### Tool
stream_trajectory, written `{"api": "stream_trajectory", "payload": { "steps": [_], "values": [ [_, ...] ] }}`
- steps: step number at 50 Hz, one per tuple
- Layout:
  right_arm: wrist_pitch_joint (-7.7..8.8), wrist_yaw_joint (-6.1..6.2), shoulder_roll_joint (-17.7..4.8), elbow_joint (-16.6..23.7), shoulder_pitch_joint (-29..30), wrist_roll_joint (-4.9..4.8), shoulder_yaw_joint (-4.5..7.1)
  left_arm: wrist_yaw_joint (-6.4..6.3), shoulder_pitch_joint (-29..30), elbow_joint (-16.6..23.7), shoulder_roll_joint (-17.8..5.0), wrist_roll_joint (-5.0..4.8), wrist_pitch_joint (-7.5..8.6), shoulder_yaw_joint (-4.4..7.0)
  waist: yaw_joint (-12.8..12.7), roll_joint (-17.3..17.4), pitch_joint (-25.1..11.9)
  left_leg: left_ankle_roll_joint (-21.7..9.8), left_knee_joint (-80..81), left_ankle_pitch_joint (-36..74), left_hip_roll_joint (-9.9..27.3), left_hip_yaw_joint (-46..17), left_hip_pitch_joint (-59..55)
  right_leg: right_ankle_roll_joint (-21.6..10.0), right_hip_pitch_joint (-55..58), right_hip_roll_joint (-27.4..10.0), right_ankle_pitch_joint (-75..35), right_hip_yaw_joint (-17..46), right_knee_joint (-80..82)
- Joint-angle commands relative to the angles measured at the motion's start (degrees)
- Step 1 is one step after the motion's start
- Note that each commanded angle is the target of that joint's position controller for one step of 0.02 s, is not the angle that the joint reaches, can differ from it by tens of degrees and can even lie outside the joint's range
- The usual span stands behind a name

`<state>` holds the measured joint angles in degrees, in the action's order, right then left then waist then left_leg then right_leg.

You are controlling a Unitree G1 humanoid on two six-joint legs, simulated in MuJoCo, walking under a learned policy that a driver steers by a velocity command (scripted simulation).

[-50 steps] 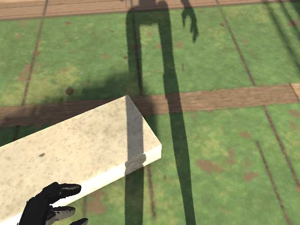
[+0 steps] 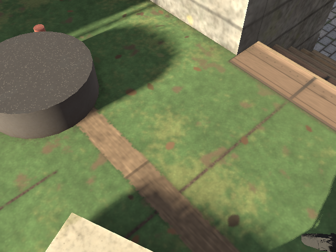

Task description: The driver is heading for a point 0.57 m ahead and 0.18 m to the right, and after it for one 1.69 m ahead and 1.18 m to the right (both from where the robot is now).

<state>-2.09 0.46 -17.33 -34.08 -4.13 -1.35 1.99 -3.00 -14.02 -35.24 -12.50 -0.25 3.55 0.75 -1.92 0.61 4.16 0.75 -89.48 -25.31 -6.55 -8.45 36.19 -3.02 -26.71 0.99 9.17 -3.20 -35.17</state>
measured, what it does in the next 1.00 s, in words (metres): climbs, turning right: left foot, then right foot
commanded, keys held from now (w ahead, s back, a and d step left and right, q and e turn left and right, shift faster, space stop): shift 0.12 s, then e+shift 0.54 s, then w+e+shift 0.14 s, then w+shift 0.20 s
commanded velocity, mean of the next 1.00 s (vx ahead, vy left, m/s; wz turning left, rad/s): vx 0.18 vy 0.00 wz -0.53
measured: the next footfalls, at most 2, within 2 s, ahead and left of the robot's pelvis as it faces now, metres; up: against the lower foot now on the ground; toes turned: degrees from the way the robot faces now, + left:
left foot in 0.26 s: +0.16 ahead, +0.13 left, +0.00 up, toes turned -1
right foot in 0.64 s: +0.11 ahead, -0.12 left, +0.00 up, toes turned -24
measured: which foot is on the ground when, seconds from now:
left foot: up 0.00-0.24, down 0.26-0.64, up 0.66-1.00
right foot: down 0.00-0.24, up 0.26-0.62, down 0.64-1.00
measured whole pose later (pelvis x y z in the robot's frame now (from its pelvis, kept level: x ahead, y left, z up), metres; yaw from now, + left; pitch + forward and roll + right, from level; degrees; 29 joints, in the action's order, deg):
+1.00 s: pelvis +0.16 -0.05 +0.03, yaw -35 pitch +4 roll +1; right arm 0.5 -2.1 -16.5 -40.6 -7.7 2.1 2.9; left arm 1.7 -21.4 -36.0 -16.6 1.1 1.2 3.4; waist -3.2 0.9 -4.1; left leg 2.5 -41.9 -11.3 0.4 0.5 28.8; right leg -3.8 -10.3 5.0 15.3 10.6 -22.8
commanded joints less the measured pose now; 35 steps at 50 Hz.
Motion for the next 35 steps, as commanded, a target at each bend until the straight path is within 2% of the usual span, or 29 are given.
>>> {"api": "stream_trajectory", "payload": {
  "steps": [1, 3, 4, 6, 7, 8, 9, 10, 11, 12, 13, 14, 15, 16, 17, 18, 19, 20, 21, 23, 25, 28, 30, 31, 32, 33, 34, 35],
  "values": [
    [0.64, 1.13, -1.4, 1.4, -4.8, -0.43, -0.41, -0.78, 0.9, 3.6, -5.1, -0.11, 1.5, 1.3, 2.3, -1.4, -6.1, 0.6, 6.0, 5.2, 2.1, -1.8, 2.2, -11.3, 10.4, -12.0, -8.9, 15.9, 17.8],
    [0.88, 1.54, -0.7, 2.4, -4.2, -0.03, -0.81, -1.12, 0.0, 2.8, -4.6, -0.16, 0.11, 1.09, 2.9, -3.9, -8.2, 3.0, 13.6, 8.7, 3.8, -1.6, 2.8, -12.1, 12.9, -11.9, -7.4, 13.8, 17.0],
    [0.67, 1.64, -0.8, 2.4, -4.2, 0.27, -0.82, -1.26, 0.0, 2.9, -5.0, 0.21, -0.72, 1.13, 2.9, -5.5, -9.2, 4.2, 15.2, 10.6, 4.4, -0.5, 1.8, -12.6, 12.8, -12.1, -6.5, 13.4, 17.1],
    [0.0, 1.75, -1.1, 2.7, -4.1, 0.11, -0.83, -1.58, 0.0, 3.0, -6.2, 0.24, -2.26, 1.38, 2.7, -9.2, -9.7, 5.7, 19.3, 11.7, 5.8, 1.2, 1.8, -13.5, 13.3, -13.0, -1.1, 14.0, 17.7],
    [-0.15, 1.64, 1.7, 3.0, -4.4, 0.18, -2.26, -1.27, 2.4, 3.2, -6.6, -0.31, -3.74, 1.32, 4.2, -10.6, -9.3, 5.5, 31.9, 7.0, 6.5, 5.5, -2.0, -11.6, 10.5, -9.0, 3.4, 10.9, 17.5],
    [0.09, 1.55, 3.0, 3.8, -1.9, 0.44, -2.91, -1.15, 1.1, 3.1, -8.7, -0.77, -5.01, 2.25, 1.9, -12.0, -8.1, 5.3, 38.2, 5.2, 5.6, 8.2, -6.1, -11.1, 7.2, -7.4, 6.2, 10.7, 17.0],
    [3.95, 1.58, 3.9, 6.0, -0.1, 2.95, -2.78, -1.87, 0.2, 4.8, -7.8, -0.88, -0.94, 1.62, 1.6, -7.8, -9.8, 4.9, 47.9, -4.7, 2.2, 17.3, -11.3, -8.1, 5.4, -8.6, 12.9, 9.4, 15.8],
    [5.39, 1.43, 3.9, 3.9, -1.0, 2.41, -2.84, -3.12, 0.6, 4.9, -10.2, -1.95, 0.4, 2.54, -0.3, -8.5, -8.6, 4.6, 56.7, 1.4, 0.6, 17.6, -15.0, -6.6, 4.0, -6.0, 17.6, 10.9, 12.2],
    [6.01, 0.9, 4.2, 0.7, -6.5, 1.38, -2.64, -3.65, 0.5, 4.2, -11.9, -1.76, 1.11, 3.18, 0.6, -9.1, -9.3, 4.1, 63.0, 7.3, -3.3, 20.9, -21.5, -4.7, 2.6, -3.7, 21.0, 9.5, 7.9],
    [5.98, 0.78, 2.8, -1.9, -11.9, 0.9, -1.8, -3.99, 1.2, 3.6, -11.6, -0.66, 1.06, 3.41, 2.1, -10.6, -10.3, 3.2, 69.0, 12.4, 1.2, 15.5, -28.0, -4.1, -0.3, -2.3, 22.7, 10.2, 1.2],
    [6.33, 1.26, -0.4, -0.1, -12.9, 1.47, -1.22, -3.82, 1.5, 4.4, -4.6, 0.23, 0.25, 1.69, 2.4, -5.5, -12.7, 3.4, 74.3, -2.0, 21.2, -5.4, -34.6, -2.4, -10.0, 3.1, 25.9, 6.4, -15.3],
    [6.58, 1.05, -6.6, 3.2, -5.7, 1.59, -0.67, -1.82, 4.8, 10.6, -7.6, -1.05, 0.64, 3.04, -2.5, 8.6, -11.1, -3.7, 78.9, -1.3, 33.8, -21.9, -25.4, -0.8, -19.3, 3.0, 34.2, -1.4, -27.5],
    [5.86, 0.67, -5.8, 3.5, -4.5, 0.19, -0.65, -0.71, 4.6, 9.5, -9.8, -2.75, 1.65, 3.66, -2.2, 14.6, -10.1, -10.6, 80.2, -8.1, 30.7, -19.4, -21.7, 1.2, -17.7, -1.8, 32.7, -1.8, -37.7],
    [5.57, 0.57, -3.6, 4.4, -1.4, -0.15, -1.64, -0.64, 6.3, 8.2, -10.7, -4.15, 2.21, 4.46, -3.2, 9.5, -7.1, -10.2, 79.2, -8.7, 27.2, -13.7, -20.0, 3.4, -19.0, -4.1, 26.9, -2.0, -41.5],
    [5.62, 0.75, -1.8, 4.7, 0.4, 0.31, -2.2, -0.48, 7.4, 6.7, -10.6, -4.82, 1.94, 4.5, -2.8, 8.8, -6.6, -10.5, 77.7, -3.5, 24.0, -6.8, -21.1, 5.2, -19.4, -5.2, 24.0, -2.5, -41.9],
    [5.25, 1.75, -0.3, 5.6, 1.6, 0.43, -2.75, 0.24, 7.2, 5.5, -9.5, -4.46, 1.09, 4.43, -2.8, 8.4, -6.3, -11.1, 77.7, 2.6, 21.9, -2.1, -21.6, 6.7, -18.5, -5.8, 21.9, -2.6, -42.8],
    [4.03, 2.96, -1.3, 4.3, 0.0, 3.6, -1.07, 0.78, -2.7, 1.7, -9.0, -1.79, -3.6, 3.68, -0.5, 7.5, -6.2, -12.5, 70.8, 17.8, 21.9, -0.8, -25.4, 6.5, -18.8, -5.5, 12.1, 6.8, -44.1],
    [3.02, 3.59, -0.1, 4.2, -0.9, 4.01, -1.57, 0.96, -2.9, 1.5, -8.5, -1.04, -5.81, 3.59, -0.8, 4.9, -7.5, -13.1, 69.2, 23.3, 21.7, 2.6, -25.5, 6.8, -17.7, -4.3, 10.6, 6.3, -42.5],
    [2.31, 3.67, 0.2, 3.8, -0.9, 3.46, -1.63, 1.28, -1.3, 2.7, -8.2, -0.93, -6.75, 3.26, -0.8, 4.7, -7.5, -13.8, 68.9, 25.1, 22.1, 4.5, -25.4, 7.1, -16.9, -4.2, 9.5, 5.6, -39.4],
    [1.17, 3.5, -0.7, 3.0, -0.4, 2.39, -0.99, 2.63, 1.7, 4.6, -5.6, -1.01, -6.94, 1.81, 0.2, 5.7, -8.8, -13.7, 67.9, 25.4, 22.6, 7.3, -27.3, 7.2, -13.3, -4.7, 8.9, 3.4, -28.1],
    [0.88, 3.01, -3.1, 2.2, -0.9, 2.38, 0.41, 3.76, 4.5, 5.7, -5.3, -0.72, -6.79, 1.35, 2.4, 6.3, -9.6, -14.0, 67.8, 26.8, 25.4, 8.6, -28.0, 6.5, -8.6, -5.4, 10.8, 1.3, -20.8],
    [0.64, 2.16, -6.4, -0.1, -1.7, 1.73, 2.45, 5.32, 4.9, 6.3, -7.6, -1.25, -6.71, 2.46, 3.2, 6.9, -10.0, -13.0, 66.9, 27.7, 26.9, 10.1, -29.6, 4.5, -3.3, -4.6, 12.5, -1.8, -11.8],
    [0.31, 1.96, -6.5, -1.2, 0.0, 0.64, 3.07, 5.82, 1.5, 5.3, -7.8, -1.29, -6.58, 3.31, 0.8, 7.3, -9.6, -9.9, 63.4, 25.3, 26.1, 13.3, -29.1, 2.0, 2.3, -3.4, 7.8, -4.1, -1.9],
    [0.15, 1.77, -5.0, -2.6, -1.7, 0.25, 3.09, 5.34, -1.1, 4.3, -8.9, -0.89, -6.29, 4.18, 0.2, 4.3, -9.2, -6.7, 58.7, 19.2, 23.3, 15.9, -26.8, -0.1, 7.0, -1.8, 1.8, -3.1, 4.2],
    [-0.02, 1.7, -3.3, -2.9, -2.4, 0.67, 3.13, 4.48, -4.6, 4.0, -13.8, -0.26, -5.77, 6.1, -0.4, -5.7, -7.7, -2.5, 46.4, 8.2, 18.0, 19.9, -17.6, -4.1, 14.3, -6.7, -11.8, 8.4, 10.0],
    [0.38, 2.11, -2.2, 2.5, 4.8, 2.61, 2.49, 3.69, -4.6, 6.2, -22.5, 0.59, -5.28, 8.11, -0.8, -22.0, -4.9, 3.3, 30.8, -9.3, 6.7, 18.1, 4.5, -15.1, 21.3, -17.8, -21.4, 35.4, 14.3],
    [1.19, 1.71, -2.7, 3.2, 7.4, 2.36, 2.68, 3.76, -8.9, 5.9, -19.7, 0.75, -3.9, 7.56, -3.6, -14.0, -13.3, 2.8, 21.3, -10.5, 5.3, 5.5, 9.0, -19.1, 27.6, -18.8, -0.1, 41.1, 17.6],
    [2.48, 0.58, -3.6, 2.4, 5.9, 0.67, 3.04, 3.53, -8.6, 5.6, -17.2, -0.46, -2.82, 6.85, -3.0, -9.6, -12.9, 0.9, 20.0, -4.8, 7.1, 2.9, 12.1, -17.5, 28.8, -18.2, 22.1, 39.9, 20.1]
  ]
}}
